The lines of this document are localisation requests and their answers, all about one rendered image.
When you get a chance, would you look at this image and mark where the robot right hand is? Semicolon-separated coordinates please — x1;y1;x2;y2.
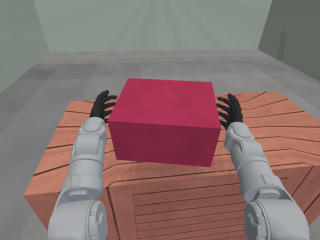
216;93;243;131

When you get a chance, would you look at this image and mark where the pedestal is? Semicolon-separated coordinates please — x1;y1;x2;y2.
23;91;320;240

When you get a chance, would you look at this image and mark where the robot left forearm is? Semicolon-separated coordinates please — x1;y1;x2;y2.
48;117;107;240

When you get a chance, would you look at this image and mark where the robot right forearm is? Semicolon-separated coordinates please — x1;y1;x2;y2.
224;122;310;237

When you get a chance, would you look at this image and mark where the left robot upper arm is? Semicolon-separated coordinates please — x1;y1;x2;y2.
49;199;108;240

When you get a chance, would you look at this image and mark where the right robot upper arm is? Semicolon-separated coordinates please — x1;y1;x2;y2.
244;199;310;240

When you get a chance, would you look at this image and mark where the robot left hand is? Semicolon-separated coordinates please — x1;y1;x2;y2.
89;90;117;124

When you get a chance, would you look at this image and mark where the carton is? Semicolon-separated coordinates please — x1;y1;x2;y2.
107;78;221;167

